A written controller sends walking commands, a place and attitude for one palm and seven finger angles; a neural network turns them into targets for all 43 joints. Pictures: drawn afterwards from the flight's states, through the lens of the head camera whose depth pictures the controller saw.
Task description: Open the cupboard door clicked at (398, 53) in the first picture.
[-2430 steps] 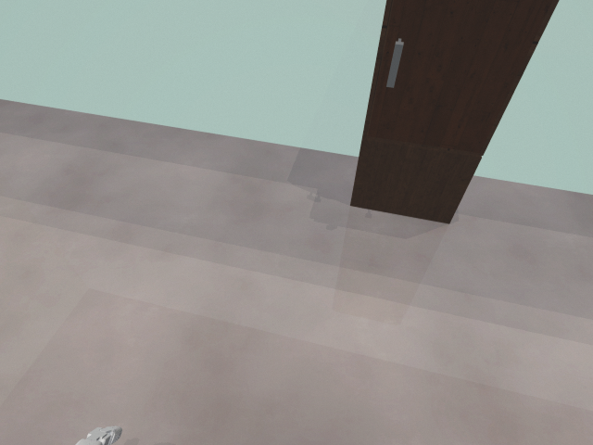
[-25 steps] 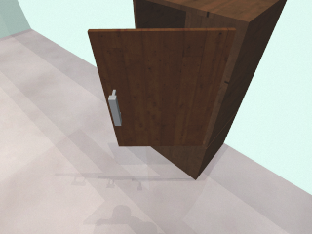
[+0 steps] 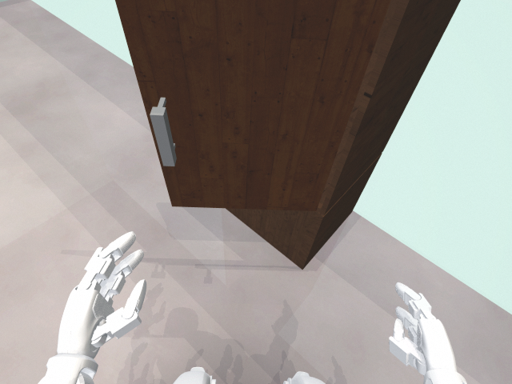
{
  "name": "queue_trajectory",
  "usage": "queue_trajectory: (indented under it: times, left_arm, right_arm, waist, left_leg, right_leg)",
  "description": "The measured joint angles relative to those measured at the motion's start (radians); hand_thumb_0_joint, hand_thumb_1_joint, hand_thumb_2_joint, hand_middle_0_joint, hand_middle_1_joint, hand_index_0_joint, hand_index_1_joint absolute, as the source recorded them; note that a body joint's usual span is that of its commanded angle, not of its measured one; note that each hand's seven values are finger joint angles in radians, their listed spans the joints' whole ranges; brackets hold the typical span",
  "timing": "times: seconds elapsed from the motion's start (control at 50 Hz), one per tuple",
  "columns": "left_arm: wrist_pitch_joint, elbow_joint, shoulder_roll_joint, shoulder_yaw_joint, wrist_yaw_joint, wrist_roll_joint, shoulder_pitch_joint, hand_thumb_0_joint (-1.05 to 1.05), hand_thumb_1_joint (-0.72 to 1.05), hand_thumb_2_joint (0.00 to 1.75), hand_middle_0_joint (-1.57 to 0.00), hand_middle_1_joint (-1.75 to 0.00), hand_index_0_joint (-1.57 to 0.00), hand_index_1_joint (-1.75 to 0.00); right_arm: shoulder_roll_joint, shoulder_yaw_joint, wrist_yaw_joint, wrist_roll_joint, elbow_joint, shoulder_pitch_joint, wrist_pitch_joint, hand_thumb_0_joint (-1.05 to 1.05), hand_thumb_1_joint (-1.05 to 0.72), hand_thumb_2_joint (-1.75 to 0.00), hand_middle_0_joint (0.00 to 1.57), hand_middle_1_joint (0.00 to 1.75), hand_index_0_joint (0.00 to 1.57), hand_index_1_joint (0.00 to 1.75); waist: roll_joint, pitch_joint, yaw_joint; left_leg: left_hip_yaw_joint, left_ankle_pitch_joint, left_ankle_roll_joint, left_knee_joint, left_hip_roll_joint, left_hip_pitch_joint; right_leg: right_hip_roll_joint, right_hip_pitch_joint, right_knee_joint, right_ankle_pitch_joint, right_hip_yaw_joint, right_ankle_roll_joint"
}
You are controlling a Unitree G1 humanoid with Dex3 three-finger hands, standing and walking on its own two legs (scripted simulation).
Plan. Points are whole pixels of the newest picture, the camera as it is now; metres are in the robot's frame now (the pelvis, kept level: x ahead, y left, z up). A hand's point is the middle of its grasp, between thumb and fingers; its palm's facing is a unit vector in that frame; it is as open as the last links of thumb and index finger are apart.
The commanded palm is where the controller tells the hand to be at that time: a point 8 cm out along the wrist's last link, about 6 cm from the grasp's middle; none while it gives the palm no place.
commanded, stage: raise the hand with hooked fingers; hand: left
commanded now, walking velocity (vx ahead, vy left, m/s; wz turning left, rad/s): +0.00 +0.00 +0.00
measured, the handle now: (166, 132) +0.59 +0.23 +0.02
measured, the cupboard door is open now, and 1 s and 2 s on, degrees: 41 41 41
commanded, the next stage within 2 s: move the hooked fingers beside the handle in 1.74 s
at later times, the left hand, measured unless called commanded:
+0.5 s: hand (98, 302) +0.23 +0.24 +0.01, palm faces +0.07 -1.00 -0.04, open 11.2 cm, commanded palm +0.20 +0.30 +0.01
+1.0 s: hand (62, 283) +0.25 +0.30 +0.02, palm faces +0.06 -1.00 -0.07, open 13.8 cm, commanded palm +0.23 +0.35 +0.03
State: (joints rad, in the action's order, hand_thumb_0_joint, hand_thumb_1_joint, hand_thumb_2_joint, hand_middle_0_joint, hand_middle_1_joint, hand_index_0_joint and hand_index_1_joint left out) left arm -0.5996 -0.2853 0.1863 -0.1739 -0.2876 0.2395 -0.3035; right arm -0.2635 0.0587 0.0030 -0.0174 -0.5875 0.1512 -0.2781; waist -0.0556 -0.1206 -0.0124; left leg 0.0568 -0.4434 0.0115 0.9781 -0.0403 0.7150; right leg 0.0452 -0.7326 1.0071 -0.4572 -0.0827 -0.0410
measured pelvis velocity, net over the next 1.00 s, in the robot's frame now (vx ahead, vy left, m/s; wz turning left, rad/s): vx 0.00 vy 0.04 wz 0.01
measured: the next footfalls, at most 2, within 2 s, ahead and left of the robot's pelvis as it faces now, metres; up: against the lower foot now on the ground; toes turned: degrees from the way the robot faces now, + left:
none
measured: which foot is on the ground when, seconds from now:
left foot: down 0.00-1.00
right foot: down 0.00-1.00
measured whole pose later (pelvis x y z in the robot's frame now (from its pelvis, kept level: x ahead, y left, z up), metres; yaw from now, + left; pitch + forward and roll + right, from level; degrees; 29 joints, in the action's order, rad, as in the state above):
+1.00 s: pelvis +0.00 +0.04 -0.02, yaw +1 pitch +15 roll -3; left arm -0.34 -0.26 0.36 -0.36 -0.41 0.33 -0.14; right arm -0.25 -0.04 0.06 -0.03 -0.52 0.24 -0.21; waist 0.02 -0.13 0.00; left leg 0.01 -0.50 -0.04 1.14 -0.03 0.90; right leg 0.05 -0.85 1.07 -0.47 -0.12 0.01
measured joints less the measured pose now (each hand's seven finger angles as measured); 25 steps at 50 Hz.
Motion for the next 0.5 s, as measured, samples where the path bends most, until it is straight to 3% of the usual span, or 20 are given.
queue_trajectory:
  times: [0.06, 0.12, 0.18, 0.24, 0.3, 0.38, 0.44, 0.5]
  left_arm:
    - [0.042, -0.011, 0.004, -0.023, -0.056, 0.015, -0.067, 0.01, 0.62, 0.77, -0.22, -0.48, -0.22, -0.49]
    - [0.066, 0.057, 0.006, -0.051, -0.033, 0.025, -0.144, 0.01, 0.55, 0.74, -0.23, -0.53, -0.23, -0.53]
    - [0.022, 0.178, 0.021, -0.069, -0.005, 0.037, -0.179, 0.02, 0.47, 0.71, -0.23, -0.57, -0.23, -0.58]
    - [-0.018, 0.247, 0.042, -0.070, -0.037, 0.061, -0.124, 0.02, 0.40, 0.68, -0.23, -0.62, -0.23, -0.62]
    - [0.033, 0.222, 0.074, -0.068, -0.111, 0.078, -0.017, 0.01, 0.33, 0.65, -0.23, -0.66, -0.23, -0.67]
    - [0.232, 0.128, 0.105, -0.083, -0.172, 0.100, 0.076, 0.01, 0.24, 0.61, -0.24, -0.72, -0.24, -0.73]
    - [0.313, 0.126, 0.100, -0.114, -0.134, 0.107, 0.054, 0.01, 0.17, 0.58, -0.25, -0.77, -0.25, -0.77]
    - [0.274, 0.174, 0.082, -0.142, -0.062, 0.105, -0.003, 0.01, 0.10, 0.55, -0.25, -0.81, -0.25, -0.82]
  right_arm:
    - [-0.009, 0.012, 0.005, -0.004, 0.054, -0.014, 0.019, 0.01, -0.90, -0.89, 0.20, 0.30, 0.20, 0.30]
    - [-0.007, 0.016, 0.019, 0.001, 0.071, -0.018, 0.023, 0.01, -0.90, -0.89, 0.20, 0.30, 0.20, 0.30]
    - [0.007, 0.001, 0.034, 0.009, 0.049, -0.020, 0.019, 0.01, -0.90, -0.89, 0.20, 0.30, 0.20, 0.30]
    - [0.022, -0.032, 0.046, 0.008, 0.014, -0.024, 0.015, 0.01, -0.90, -0.89, 0.20, 0.30, 0.20, 0.30]
    - [0.047, -0.068, 0.055, -0.006, -0.010, -0.023, 0.025, 0.02, -0.90, -0.89, 0.20, 0.30, 0.20, 0.30]
    - [0.076, -0.091, 0.062, -0.023, -0.005, 0.013, 0.058, 0.02, -0.90, -0.89, 0.20, 0.30, 0.21, 0.30]
    - [0.081, -0.081, 0.062, -0.021, 0.006, 0.063, 0.069, 0.02, -0.90, -0.89, 0.21, 0.30, 0.21, 0.30]
    - [0.073, -0.055, 0.057, -0.015, -0.002, 0.110, 0.062, 0.02, -0.90, -0.89, 0.21, 0.30, 0.21, 0.30]
  waist:
    - [-0.015, -0.004, 0.020]
    - [-0.002, 0.001, 0.044]
    - [0.021, 0.001, 0.067]
    - [0.057, 0.000, 0.076]
    - [0.084, 0.001, 0.065]
    - [0.099, 0.009, 0.028]
    - [0.096, 0.006, 0.007]
    - [0.085, -0.007, 0.005]
  left_leg:
    - [-0.018, -0.044, 0.011, 0.105, -0.008, 0.092]
    - [-0.049, -0.078, 0.015, 0.183, -0.016, 0.155]
    - [-0.080, -0.100, 0.018, 0.239, -0.022, 0.202]
    - [-0.103, -0.109, 0.016, 0.279, -0.024, 0.245]
    - [-0.104, -0.108, 0.014, 0.295, -0.025, 0.275]
    - [-0.079, -0.091, 0.006, 0.265, -0.023, 0.269]
    - [-0.056, -0.078, -0.004, 0.221, -0.024, 0.238]
    - [-0.040, -0.071, -0.012, 0.187, -0.023, 0.209]
  right_leg:
    - [-0.002, -0.082, 0.095, -0.046, -0.014, -0.010]
    - [-0.007, -0.124, 0.150, -0.076, -0.042, -0.017]
    - [-0.012, -0.151, 0.182, -0.093, -0.069, -0.021]
    - [-0.014, -0.175, 0.203, -0.099, -0.090, -0.021]
    - [-0.014, -0.204, 0.213, -0.093, -0.091, -0.019]
    - [-0.013, -0.211, 0.191, -0.073, -0.067, -0.009]
    - [-0.015, -0.192, 0.153, -0.054, -0.045, 0.002]
    - [-0.015, -0.169, 0.119, -0.041, -0.031, 0.010]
